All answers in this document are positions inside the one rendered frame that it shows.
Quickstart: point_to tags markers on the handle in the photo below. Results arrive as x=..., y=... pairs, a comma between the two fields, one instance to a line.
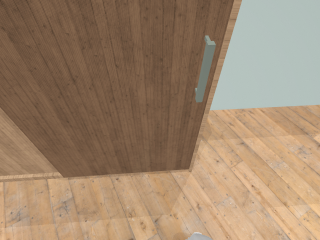
x=205, y=69

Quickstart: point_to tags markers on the wardrobe door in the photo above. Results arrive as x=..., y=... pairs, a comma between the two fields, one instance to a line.
x=18, y=155
x=105, y=87

